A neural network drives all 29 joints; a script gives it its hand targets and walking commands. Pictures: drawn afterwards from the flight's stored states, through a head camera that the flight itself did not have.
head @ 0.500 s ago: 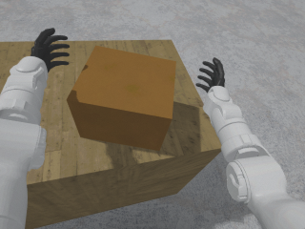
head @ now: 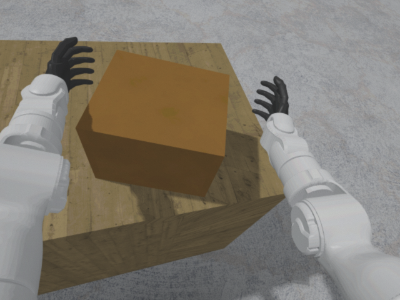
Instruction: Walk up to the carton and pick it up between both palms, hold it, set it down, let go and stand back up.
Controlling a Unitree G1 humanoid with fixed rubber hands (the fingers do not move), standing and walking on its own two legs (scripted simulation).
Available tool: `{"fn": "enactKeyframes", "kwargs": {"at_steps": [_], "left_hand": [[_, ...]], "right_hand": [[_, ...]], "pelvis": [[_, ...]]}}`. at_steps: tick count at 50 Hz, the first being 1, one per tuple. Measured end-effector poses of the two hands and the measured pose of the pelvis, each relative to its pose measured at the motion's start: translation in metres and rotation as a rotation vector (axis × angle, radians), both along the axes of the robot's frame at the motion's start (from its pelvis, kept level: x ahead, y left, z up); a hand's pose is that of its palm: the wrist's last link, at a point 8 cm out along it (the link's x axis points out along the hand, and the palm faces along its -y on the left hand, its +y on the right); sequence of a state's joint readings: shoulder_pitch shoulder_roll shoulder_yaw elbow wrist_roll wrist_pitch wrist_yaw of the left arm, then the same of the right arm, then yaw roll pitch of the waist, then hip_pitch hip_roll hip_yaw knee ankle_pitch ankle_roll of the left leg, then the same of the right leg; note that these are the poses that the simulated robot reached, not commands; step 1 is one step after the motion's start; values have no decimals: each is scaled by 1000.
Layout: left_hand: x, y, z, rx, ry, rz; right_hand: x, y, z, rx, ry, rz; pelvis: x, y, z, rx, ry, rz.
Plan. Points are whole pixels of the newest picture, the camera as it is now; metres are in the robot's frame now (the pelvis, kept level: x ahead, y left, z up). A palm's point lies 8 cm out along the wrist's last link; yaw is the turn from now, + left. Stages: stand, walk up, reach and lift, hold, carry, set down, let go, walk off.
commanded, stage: reach and lift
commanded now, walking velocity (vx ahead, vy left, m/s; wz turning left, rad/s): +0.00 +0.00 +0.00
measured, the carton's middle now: (162, 126) +0.48 +0.01 +0.02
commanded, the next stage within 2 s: none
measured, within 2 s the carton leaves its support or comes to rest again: neither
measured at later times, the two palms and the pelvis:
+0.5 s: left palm (71, 107) +0.51 +0.19 +0.06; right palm (258, 132) +0.41 -0.19 +0.07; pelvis -0.01 +0.01 -0.02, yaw -1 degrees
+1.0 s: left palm (74, 105) +0.51 +0.18 +0.06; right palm (246, 128) +0.42 -0.16 +0.07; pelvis -0.02 +0.02 -0.02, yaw -2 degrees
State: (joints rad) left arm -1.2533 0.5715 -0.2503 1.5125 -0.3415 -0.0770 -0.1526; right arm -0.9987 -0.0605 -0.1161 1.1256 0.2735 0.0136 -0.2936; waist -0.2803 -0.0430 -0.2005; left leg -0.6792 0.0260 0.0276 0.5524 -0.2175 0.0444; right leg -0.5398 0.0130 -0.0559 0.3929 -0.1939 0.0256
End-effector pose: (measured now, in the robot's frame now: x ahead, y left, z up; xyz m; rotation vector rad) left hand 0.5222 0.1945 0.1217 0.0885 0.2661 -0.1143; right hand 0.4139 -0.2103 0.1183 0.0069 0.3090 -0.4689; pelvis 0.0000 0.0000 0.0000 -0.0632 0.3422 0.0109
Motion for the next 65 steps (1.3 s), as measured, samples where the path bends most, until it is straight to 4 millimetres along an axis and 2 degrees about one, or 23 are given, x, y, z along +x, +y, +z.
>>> {"fn": "enactKeyframes", "kwargs": {"at_steps": [4,9,14,20,30,39,65], "left_hand": [[-5,-4,-24,1,18,-4],[-6,5,-32,5,-7,15],[-12,6,-52,11,22,23],[-13,-3,-65,-7,9,-1],[-11,-6,-63,-22,12,-13],[-10,-10,-58,-27,-4,-36],[-9,-14,-57,-29,-19,-90]], "right_hand": [[-6,1,-23,2,25,-4],[-12,3,-50,9,46,-5],[-13,9,-64,16,39,-2],[-5,16,-59,6,2,1],[0,28,-49,-5,17,7],[7,50,-44,5,0,19],[6,53,-43,-11,-47,34]], "pelvis": [[-2,0,-3,-2,32,-4],[-5,0,-8,-8,73,-2],[-9,2,-13,-13,100,-2],[-12,6,-18,-19,126,-5],[-14,10,-18,-27,112,-6],[-17,16,-20,-35,109,-12],[-18,20,-11,-17,81,-19]]}}
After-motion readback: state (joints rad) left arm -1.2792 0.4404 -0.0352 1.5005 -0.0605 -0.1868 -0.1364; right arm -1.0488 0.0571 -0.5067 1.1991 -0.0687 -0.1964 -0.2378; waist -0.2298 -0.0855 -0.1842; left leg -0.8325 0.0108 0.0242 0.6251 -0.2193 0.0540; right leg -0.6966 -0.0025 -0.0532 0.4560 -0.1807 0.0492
